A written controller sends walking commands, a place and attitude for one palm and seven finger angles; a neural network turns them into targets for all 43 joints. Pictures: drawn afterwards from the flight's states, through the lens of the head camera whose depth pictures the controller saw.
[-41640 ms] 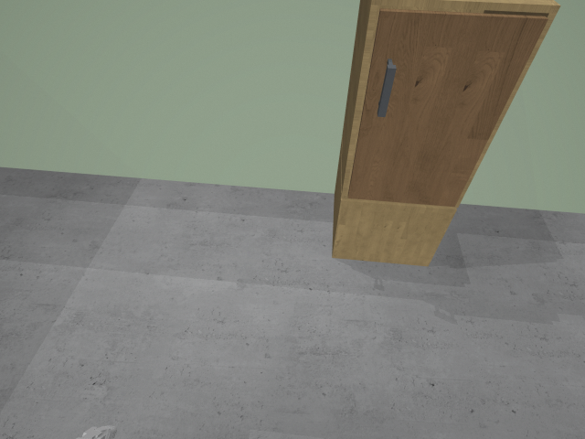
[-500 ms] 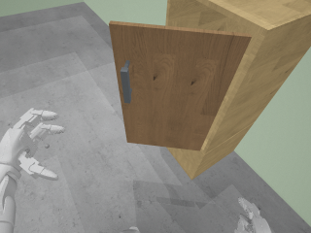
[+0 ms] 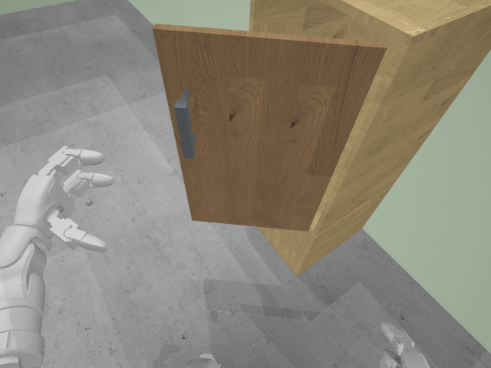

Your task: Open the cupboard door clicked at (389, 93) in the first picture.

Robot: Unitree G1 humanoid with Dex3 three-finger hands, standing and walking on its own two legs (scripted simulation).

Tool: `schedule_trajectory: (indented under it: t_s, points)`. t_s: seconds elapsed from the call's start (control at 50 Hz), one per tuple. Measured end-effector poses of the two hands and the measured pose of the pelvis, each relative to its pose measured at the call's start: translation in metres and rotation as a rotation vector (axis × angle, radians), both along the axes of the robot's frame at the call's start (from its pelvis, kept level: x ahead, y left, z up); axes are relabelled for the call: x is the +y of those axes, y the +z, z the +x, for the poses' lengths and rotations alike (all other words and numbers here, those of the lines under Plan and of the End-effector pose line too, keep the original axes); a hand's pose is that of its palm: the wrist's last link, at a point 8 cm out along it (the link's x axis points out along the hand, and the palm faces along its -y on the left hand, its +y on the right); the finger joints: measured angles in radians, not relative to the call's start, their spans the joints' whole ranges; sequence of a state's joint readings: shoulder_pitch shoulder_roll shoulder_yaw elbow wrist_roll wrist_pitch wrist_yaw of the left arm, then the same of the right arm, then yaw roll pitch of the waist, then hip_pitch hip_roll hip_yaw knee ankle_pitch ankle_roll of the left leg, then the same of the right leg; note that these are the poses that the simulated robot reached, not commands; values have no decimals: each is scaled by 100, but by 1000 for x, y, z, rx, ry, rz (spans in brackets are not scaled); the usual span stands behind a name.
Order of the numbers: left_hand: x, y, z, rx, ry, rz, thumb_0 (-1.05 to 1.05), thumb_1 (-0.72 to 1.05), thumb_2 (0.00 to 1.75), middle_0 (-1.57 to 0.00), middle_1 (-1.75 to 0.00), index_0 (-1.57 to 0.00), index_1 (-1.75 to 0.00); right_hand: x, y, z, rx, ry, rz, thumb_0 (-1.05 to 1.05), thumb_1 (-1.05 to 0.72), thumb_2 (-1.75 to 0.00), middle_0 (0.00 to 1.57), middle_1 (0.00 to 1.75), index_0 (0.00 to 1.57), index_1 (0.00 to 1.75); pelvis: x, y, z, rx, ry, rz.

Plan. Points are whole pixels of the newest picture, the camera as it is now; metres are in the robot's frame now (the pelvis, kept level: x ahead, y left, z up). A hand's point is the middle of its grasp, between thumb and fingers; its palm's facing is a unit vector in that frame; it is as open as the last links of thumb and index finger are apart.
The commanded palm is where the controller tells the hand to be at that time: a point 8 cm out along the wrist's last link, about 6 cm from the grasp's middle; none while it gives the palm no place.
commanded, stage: move the hooked fingers beside the handle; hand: left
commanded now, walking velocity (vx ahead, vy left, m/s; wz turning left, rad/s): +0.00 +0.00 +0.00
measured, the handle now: (187, 125) +0.54 +0.14 +0.07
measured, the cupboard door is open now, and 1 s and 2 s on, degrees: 50 50 50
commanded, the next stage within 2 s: slide the fingers in behind the handle in 2.00 s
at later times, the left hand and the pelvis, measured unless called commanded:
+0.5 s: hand (117, 173) +0.40 +0.23 +0.08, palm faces -0.05 -1.00 -0.02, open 14.0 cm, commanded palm +0.38 +0.28 +0.08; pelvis +0.01 +0.00 +0.00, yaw -1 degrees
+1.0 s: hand (141, 148) +0.46 +0.21 +0.08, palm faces -0.05 -1.00 -0.02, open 14.0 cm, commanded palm +0.45 +0.26 +0.07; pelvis +0.00 +0.00 -0.01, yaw -2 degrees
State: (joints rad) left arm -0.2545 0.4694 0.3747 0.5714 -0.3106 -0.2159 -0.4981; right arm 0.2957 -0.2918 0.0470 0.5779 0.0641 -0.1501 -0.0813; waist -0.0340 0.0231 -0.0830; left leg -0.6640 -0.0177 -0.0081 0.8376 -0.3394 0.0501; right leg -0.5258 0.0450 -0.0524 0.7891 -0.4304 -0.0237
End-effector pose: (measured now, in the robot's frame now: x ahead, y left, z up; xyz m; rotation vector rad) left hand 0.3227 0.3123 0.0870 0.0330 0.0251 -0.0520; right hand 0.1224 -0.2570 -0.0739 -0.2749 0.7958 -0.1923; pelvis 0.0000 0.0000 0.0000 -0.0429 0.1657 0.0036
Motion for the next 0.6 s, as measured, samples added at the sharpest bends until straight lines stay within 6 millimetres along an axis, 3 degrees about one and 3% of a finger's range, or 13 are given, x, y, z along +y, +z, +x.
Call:
schedule_trajectory:
  t_s: [0.22,0.6]
  points:
    - [-7,-1,25,-5,6,-3,-1,-50,30,-30,-120,-30,-120,-9,-9,-25,98,-64,8,1,-91,-90,20,30,20,30,-1,0,7,21,-17,5]
    - [-30,1,74,-23,0,-11,-1,-50,30,-30,-120,-30,-120,-9,-19,-41,194,-96,17,1,-91,-90,20,30,20,30,0,-4,7,50,-19,4]
